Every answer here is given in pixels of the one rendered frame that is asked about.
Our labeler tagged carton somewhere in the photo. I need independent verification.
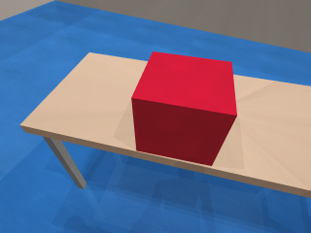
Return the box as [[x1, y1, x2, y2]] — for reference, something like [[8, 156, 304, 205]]
[[131, 51, 237, 166]]

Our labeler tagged table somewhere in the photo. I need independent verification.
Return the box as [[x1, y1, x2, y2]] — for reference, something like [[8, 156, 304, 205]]
[[20, 52, 311, 198]]

